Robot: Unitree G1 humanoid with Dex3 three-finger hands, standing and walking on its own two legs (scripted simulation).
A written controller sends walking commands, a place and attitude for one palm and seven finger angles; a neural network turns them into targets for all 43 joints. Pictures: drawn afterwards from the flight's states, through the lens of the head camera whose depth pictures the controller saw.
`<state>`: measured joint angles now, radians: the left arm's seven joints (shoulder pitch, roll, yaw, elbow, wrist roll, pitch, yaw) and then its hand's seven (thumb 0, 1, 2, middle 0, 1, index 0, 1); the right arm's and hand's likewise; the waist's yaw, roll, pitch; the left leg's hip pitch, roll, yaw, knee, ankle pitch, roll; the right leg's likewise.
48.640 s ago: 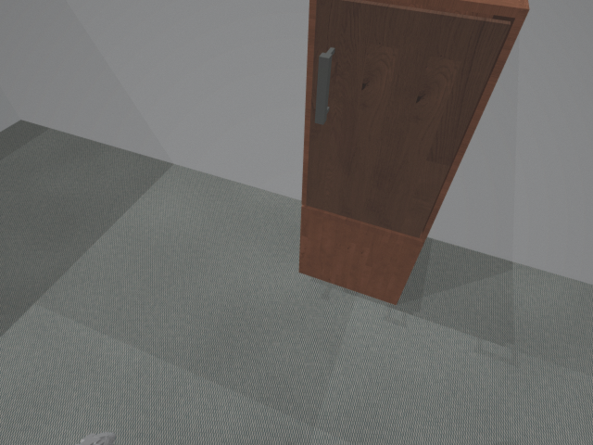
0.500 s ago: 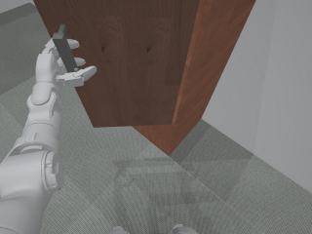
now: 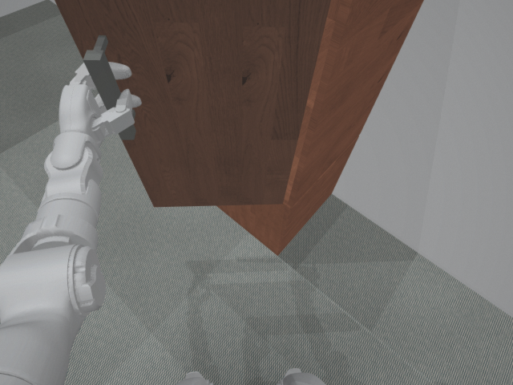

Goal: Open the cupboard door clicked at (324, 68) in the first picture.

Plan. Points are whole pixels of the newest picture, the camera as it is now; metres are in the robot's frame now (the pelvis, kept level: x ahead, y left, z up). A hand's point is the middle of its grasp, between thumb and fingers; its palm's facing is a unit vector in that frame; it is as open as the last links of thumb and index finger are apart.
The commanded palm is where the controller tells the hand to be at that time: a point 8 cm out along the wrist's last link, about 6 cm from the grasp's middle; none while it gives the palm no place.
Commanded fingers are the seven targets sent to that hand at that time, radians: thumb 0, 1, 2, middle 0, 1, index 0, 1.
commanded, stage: pull the door open along its arc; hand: left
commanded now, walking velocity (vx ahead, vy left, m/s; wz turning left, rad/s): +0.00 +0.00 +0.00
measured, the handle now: (116, 91) +0.56 +0.19 +0.12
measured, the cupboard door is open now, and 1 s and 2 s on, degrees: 44 87 84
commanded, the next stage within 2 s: open thumb and fingers to let go in 0.82 s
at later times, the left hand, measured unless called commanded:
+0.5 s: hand (153, 188) +0.36 +0.11 +0.12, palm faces +0.20 -0.97 +0.11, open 6.2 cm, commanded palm +0.30 +0.17 +0.12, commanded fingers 0.00 0.90 0.90 -0.40 -1.35 -0.40 -1.35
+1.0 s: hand (207, 230) +0.30 +0.04 +0.12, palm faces +0.38 -0.93 -0.03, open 6.1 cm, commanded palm +0.25 +0.08 +0.12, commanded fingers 0.00 0.55 0.75 -0.38 -1.31 -0.38 -1.31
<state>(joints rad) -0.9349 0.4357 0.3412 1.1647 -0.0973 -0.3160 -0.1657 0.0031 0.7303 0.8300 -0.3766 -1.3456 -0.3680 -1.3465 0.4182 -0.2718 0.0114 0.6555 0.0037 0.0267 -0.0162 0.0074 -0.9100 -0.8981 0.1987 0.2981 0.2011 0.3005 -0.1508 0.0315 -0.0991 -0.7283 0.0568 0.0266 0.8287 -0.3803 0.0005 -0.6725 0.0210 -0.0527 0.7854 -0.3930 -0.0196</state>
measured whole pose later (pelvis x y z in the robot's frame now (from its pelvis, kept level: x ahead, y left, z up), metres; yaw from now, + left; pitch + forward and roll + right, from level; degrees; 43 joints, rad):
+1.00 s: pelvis +0.02 -0.04 +0.02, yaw +4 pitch +1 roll +1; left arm 0.09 -0.08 -0.27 -0.10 0.04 0.10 0.56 0.00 0.65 0.76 -0.36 -1.31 -0.37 -1.33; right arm 0.14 -0.19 0.02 0.59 -0.05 0.13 0.00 0.01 -0.91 -0.90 0.20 0.30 0.20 0.30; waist 0.00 0.06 -0.05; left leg -0.33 0.04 -0.03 0.68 -0.36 -0.04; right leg -0.27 0.01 -0.11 0.68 -0.42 -0.06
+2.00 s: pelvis -0.02 +0.00 +0.02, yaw +3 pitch +0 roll +0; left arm -0.02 0.04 -0.26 0.04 0.00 -0.06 0.17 -0.02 -0.50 0.30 -0.21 -0.40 -0.12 -0.41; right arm 0.20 -0.18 0.04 0.56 0.00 0.10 -0.01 0.01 -0.91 -0.90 0.20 0.30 0.20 0.30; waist 0.02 0.04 -0.03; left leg -0.38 0.00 0.00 0.71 -0.33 0.00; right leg -0.33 -0.02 -0.08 0.70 -0.38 -0.02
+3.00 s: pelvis +0.01 -0.02 +0.01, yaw +3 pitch +3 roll +0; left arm 0.47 0.19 0.03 -0.28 -0.21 -0.15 -0.16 -0.02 -0.50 0.30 -0.15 -0.30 -0.15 -0.30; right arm 0.25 -0.23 0.04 0.51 0.02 -0.12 -0.06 0.02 -0.91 -0.90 0.20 0.30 0.20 0.30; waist 0.02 0.05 -0.07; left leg -0.41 0.03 -0.01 0.74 -0.38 -0.03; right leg -0.36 0.00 -0.09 0.74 -0.43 -0.04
